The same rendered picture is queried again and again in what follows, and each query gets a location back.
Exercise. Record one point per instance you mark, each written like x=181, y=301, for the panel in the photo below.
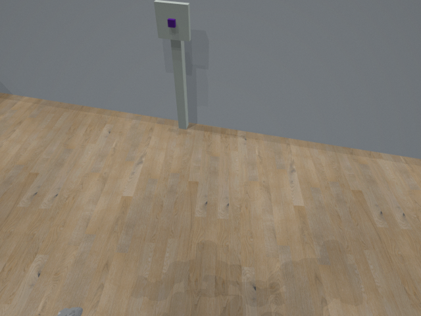
x=182, y=32

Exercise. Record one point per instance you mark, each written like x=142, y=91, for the button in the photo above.
x=171, y=23

